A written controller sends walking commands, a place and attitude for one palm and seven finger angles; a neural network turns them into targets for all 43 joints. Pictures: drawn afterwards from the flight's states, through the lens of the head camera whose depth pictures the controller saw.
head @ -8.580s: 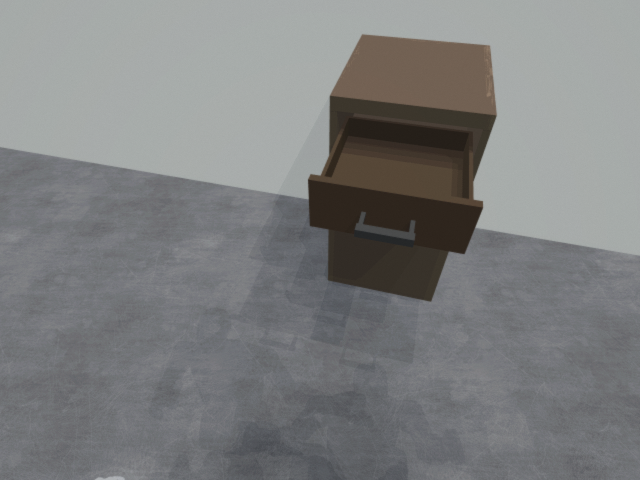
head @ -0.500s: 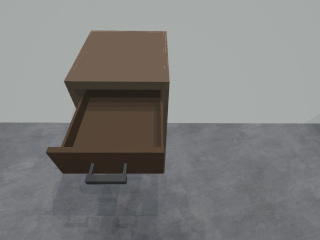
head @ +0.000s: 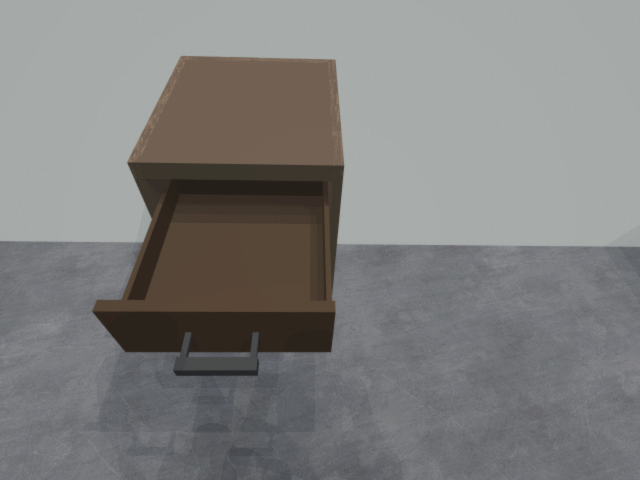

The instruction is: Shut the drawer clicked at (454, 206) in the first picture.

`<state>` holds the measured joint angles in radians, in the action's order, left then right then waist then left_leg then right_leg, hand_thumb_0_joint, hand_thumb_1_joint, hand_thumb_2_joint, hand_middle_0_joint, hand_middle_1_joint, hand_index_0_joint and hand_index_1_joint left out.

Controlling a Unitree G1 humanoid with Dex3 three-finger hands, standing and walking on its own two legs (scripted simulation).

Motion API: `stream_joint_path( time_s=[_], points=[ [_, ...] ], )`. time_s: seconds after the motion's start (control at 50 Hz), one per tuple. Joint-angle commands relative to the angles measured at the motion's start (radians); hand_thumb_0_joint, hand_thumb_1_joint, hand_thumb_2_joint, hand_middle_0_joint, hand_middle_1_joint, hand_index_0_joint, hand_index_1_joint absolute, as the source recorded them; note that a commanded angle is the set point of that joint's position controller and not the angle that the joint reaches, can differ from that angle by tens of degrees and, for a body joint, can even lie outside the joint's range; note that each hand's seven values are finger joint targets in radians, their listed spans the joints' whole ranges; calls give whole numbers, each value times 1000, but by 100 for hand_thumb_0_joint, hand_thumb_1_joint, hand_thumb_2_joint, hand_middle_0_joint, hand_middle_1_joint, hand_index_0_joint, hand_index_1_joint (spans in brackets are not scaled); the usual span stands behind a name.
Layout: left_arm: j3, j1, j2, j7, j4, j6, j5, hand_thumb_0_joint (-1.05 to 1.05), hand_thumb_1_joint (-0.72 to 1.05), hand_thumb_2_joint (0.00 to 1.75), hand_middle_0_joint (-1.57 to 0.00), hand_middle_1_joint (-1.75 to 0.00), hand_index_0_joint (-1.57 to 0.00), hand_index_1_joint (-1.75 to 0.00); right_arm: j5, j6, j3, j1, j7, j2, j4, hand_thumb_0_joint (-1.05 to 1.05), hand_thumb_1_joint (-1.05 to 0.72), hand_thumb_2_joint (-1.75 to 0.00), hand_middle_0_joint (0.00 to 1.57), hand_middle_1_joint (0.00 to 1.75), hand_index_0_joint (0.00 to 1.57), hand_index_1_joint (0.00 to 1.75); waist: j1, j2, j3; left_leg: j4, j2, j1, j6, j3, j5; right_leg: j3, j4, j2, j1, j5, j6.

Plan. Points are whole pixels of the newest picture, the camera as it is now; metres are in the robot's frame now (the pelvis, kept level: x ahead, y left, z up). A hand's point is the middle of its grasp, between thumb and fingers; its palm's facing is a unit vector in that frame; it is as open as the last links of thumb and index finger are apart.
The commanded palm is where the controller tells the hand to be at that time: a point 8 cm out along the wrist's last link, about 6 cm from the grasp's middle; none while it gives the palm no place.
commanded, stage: come to a stop and stand still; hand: left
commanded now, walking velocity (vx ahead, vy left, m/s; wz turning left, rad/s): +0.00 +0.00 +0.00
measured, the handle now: (219, 352) +0.31 +0.18 -0.11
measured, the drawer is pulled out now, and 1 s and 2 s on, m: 0.29 0.29 0.29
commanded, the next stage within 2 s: look again from close up in 0.10 s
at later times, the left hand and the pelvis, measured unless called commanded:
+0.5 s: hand out of the picture -0.03 +0.16 -0.18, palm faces +0.02 -0.98 -0.18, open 7.4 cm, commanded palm none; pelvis +0.00 +0.00 +0.00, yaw +0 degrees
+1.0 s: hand (203, 436) +0.17 +0.15 -0.01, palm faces +0.17 -0.98 -0.07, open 6.8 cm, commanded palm +0.09 +0.19 -0.06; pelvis -0.03 -0.02 -0.03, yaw +2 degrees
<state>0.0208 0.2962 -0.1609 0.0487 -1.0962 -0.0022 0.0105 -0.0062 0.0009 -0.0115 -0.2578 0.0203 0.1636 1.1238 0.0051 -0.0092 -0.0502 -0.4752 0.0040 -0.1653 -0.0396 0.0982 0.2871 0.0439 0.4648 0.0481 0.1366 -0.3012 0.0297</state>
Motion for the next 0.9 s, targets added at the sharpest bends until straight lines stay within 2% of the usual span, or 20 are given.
stream_joint_path(
  time_s=[0.0, 0.12, 0.3, 0.4, 0.44, 0.46, 0.72, 0.74, 0.76, 0.78, 0.8, 0.82, 0.84, 0.86, 0.88],
  points=[
    [-21, 74, -92, 6, 15, -14, 5, 0, 90, 90, -20, -30, -20, -30, 3, -17, 25, -53, 7, 113, -22, 0, -90, -90, 20, 30, 20, 30, -3, 7, -4, 92, -119, 44, -13, -122, -312, -52, -68, 61, 49, 224, -35],
    [-22, 85, -79, 7, 3, -12, 6, 0, 90, 90, -20, -30, -20, -30, 3, -17, 24, -61, 9, 103, -11, 0, -90, -90, 20, 30, 20, 30, -5, 12, -25, 108, -120, 36, -12, -120, -282, -52, -81, 62, 51, 203, -33],
    [-22, 96, -74, 5, -6, -10, 8, 0, 90, 90, -20, -30, -20, -30, 4, -14, 23, -71, 7, 95, -8, 0, -90, -90, 20, 30, 20, 30, -5, 7, -56, 139, -115, 7, -10, -122, -161, -55, -96, 60, 72, 143, -35],
    [-23, 106, -69, 6, -9, -13, 6, 0, 90, 90, -20, -30, -20, -30, 5, -18, 23, -82, 10, 92, -7, 0, -90, -90, 20, 30, 20, 30, -5, 6, -23, 123, -117, 29, -12, -119, -227, -55, -90, 62, 55, 187, -35],
    [-22, 108, -63, 7, -12, -12, 6, 0, 90, 90, -20, -30, -20, -30, 4, -17, 22, -83, 11, 86, -3, 0, -90, -90, 20, 30, 20, 30, -7, 18, -37, 124, -117, 26, -11, -116, -230, -55, -90, 63, 61, 187, -36],
    [-24, 112, -61, 7, -12, -13, 6, 0, 90, 90, -20, -30, -20, -30, 5, -18, 21, -86, 11, 83, -2, 0, -90, -90, 20, 30, 20, 30, -7, 4, -31, 121, -117, 25, -11, -115, -231, -56, -91, 64, 55, 193, -36],
    [-25, 113, -53, 6, -17, -11, 7, 0, 90, 90, -20, -30, -20, -30, 6, -15, 22, -104, 11, 74, 1, 0, -90, -90, 20, 30, 20, 30, -6, 11, -59, 140, -119, 4, -9, -116, -151, -57, -96, 58, 78, 147, -38],
    [-18, 115, -89, 35, -25, -39, 22, 0, 90, 90, -20, -30, -20, -30, 3, -35, 16, -37, 2, 106, -78, 0, -90, -90, 20, 30, 20, 30, -15, -53, -71, -58, -136, -96, 23, -112, -450, -91, -69, 93, 92, 470, -37],
    [-79, -576, -254, 31, 1521, -236, -168, 0, 90, 90, -22, -32, -22, -32, 40, -174, 52, -67, 40, 282, -424, 0, -90, -90, 20, 30, 20, 30, 99, 161, 463, 37, -48, 240, 35, -135, -517, 10, 45, -20, 47, 387, -51],
    [-67, -180, -185, 86, 1281, -175, -91, 0, 90, 90, -24, -34, -24, -34, 37, -272, 23, 28, 61, 181, -370, 0, -90, -90, 20, 30, 20, 30, 0, 293, 467, 55, -91, 285, 39, -117, -603, 6, 122, -39, 115, 129, -69],
    [13, 106, -23, 120, 1124, -39, -122, 0, 90, 90, -26, -37, -26, -37, 58, -310, 44, 18, 47, 146, -362, 0, -90, -90, 20, 30, 20, 30, 26, 225, 279, 96, -91, 133, 78, -148, -532, 45, 169, -34, 224, -25, -47],
    [116, 96, 111, 102, 1129, -28, -137, 0, 90, 90, -28, -39, -28, -39, 56, -321, 34, -5, 44, 155, -339, 0, -90, -90, 20, 30, 20, 30, 37, 119, 150, 73, -73, 32, 56, -140, -380, 45, 149, -34, 253, -15, -43],
    [116, 57, 100, 86, 1185, -68, -155, 0, 90, 90, -30, -41, -30, -41, 54, -340, 49, 26, 45, 184, -398, 0, -90, -90, 20, 30, 20, 30, 46, 62, 56, 29, -61, -62, 37, -152, -215, 61, 104, -33, 279, -6, -42],
    [78, 52, 48, 74, 1186, -114, -140, 0, 90, 90, -32, -43, -32, -43, 37, -353, 59, 28, 41, 215, -427, 0, -90, -90, 20, 30, 20, 30, 70, 3, 53, -35, -40, -129, 27, -158, -115, 67, 77, -38, 314, 25, -44],
    [53, 92, 48, 57, 1132, -165, -132, 0, 90, 90, -34, -45, -34, -45, 17, -356, 66, 32, 36, 218, -458, 0, -90, -90, 20, 30, 20, 30, 78, -118, 47, -91, -30, -201, 24, -165, -66, 85, 106, -44, 369, 5, -43]
  ],
)
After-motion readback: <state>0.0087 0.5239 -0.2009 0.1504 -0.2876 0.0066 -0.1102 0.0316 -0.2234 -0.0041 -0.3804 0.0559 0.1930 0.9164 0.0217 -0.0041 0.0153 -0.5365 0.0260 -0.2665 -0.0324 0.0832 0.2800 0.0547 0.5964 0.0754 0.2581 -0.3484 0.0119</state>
